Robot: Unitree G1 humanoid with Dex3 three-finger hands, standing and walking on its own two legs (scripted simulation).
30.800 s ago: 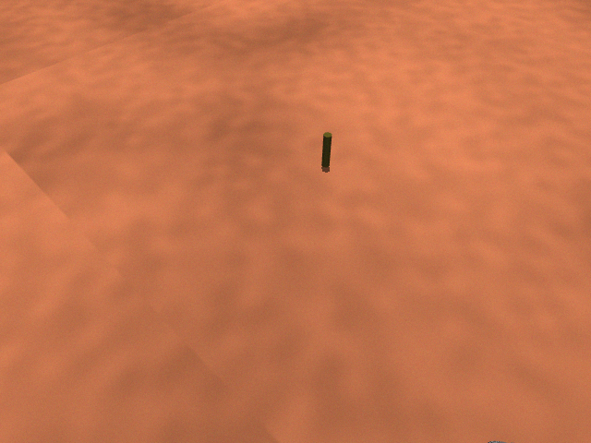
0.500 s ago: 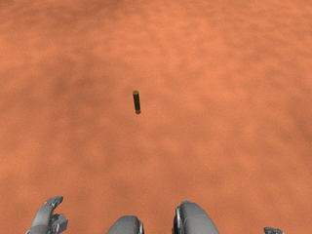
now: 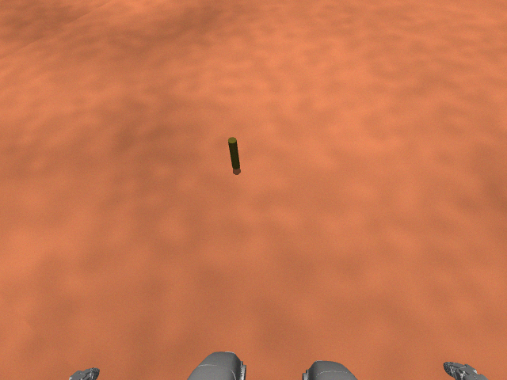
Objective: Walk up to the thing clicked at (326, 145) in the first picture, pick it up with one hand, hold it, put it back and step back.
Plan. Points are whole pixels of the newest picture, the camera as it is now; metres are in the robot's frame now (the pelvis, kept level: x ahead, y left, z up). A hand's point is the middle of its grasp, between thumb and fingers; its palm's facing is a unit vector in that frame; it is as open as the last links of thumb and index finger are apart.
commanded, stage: step back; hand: left
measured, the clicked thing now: (234, 154) +1.13 +0.18 -0.66
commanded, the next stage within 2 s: stand in 0.94 s
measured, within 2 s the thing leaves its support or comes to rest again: neither
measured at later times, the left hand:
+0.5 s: hand out of the picture +0.01 +0.27 -0.14, palm faces +0.07 -0.93 -0.36, open 7.4 cm
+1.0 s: hand (110, 368) +0.14 +0.28 -0.13, palm faces +0.02 -0.93 -0.37, open 7.4 cm
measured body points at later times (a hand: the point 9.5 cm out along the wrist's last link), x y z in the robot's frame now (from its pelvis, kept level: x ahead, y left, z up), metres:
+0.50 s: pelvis -0.02 +0.01 +0.01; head -0.02 +0.00 +0.46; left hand +0.01 +0.32 -0.11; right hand +0.06 -0.31 -0.12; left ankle +0.00 +0.14 -0.71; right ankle +0.00 -0.12 -0.72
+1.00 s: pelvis +0.03 +0.02 +0.01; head +0.05 +0.02 +0.46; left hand +0.13 +0.33 -0.11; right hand +0.14 -0.27 -0.12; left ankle +0.01 +0.14 -0.72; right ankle +0.01 -0.11 -0.72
